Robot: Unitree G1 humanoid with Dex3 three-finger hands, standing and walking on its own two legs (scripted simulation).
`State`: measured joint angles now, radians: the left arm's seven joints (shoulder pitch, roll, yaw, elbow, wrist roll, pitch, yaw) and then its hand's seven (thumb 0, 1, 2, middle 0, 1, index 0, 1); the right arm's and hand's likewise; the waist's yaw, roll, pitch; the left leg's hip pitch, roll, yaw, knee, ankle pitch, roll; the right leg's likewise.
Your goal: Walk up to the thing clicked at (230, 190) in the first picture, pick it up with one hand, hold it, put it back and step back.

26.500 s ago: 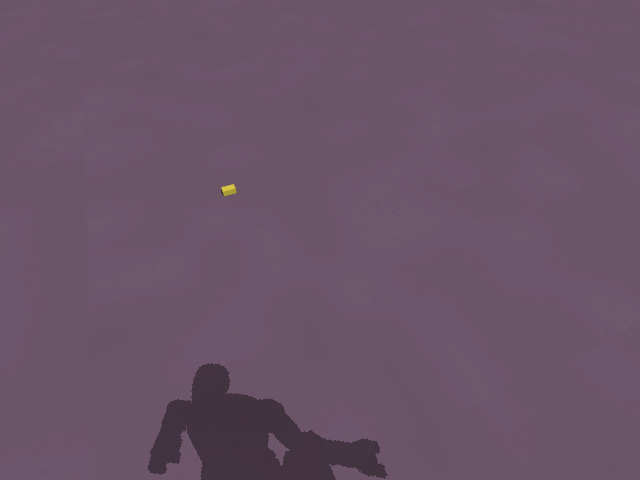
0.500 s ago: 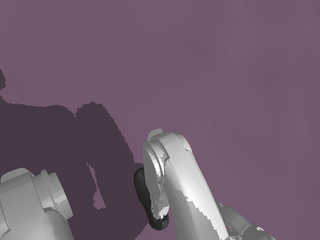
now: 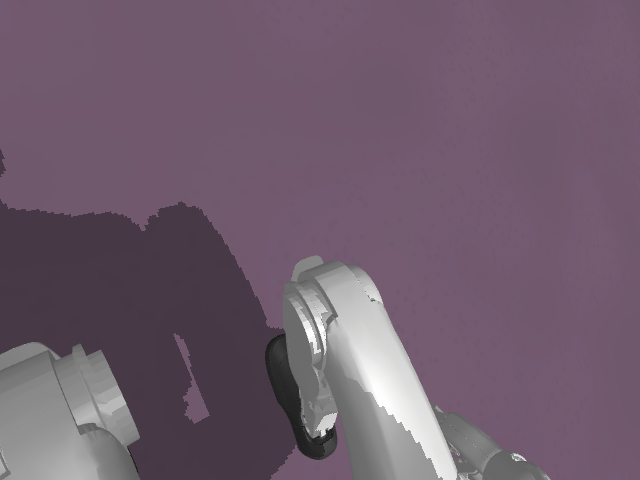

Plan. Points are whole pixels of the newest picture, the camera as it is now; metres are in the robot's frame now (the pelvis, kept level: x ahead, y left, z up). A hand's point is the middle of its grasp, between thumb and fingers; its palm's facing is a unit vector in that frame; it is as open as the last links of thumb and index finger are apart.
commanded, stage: close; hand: left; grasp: from above
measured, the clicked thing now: out of the picture +0.43 +0.38 -0.28
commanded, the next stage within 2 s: settle in 1.34 s
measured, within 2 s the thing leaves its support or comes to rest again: leaves its support in 1.72 s
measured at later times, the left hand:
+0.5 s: hand out of the picture +0.41 +0.37 -0.24, palm faces -0.43 -0.14 -0.89, open 8.1 cm
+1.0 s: hand out of the picture +0.41 +0.37 -0.23, palm faces -0.44 -0.15 -0.89, open 6.7 cm
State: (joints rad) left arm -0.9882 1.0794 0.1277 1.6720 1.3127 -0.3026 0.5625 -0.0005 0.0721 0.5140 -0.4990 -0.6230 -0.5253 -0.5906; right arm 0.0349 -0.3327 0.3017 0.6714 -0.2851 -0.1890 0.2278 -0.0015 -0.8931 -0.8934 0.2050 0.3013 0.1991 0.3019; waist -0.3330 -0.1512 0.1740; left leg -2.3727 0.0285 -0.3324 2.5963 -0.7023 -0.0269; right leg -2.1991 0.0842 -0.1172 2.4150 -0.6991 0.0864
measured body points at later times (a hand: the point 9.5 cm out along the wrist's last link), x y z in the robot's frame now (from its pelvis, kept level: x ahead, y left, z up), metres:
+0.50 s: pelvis +0.00 +0.00 +0.00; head +0.25 +0.15 +0.34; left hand +0.43 +0.38 -0.18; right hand +0.10 -0.26 -0.06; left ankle +0.06 +0.13 -0.26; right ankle +0.12 -0.14 -0.26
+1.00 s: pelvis +0.00 +0.00 +0.00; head +0.26 +0.15 +0.34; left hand +0.43 +0.38 -0.18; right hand +0.09 -0.26 -0.06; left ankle +0.06 +0.13 -0.26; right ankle +0.12 -0.14 -0.26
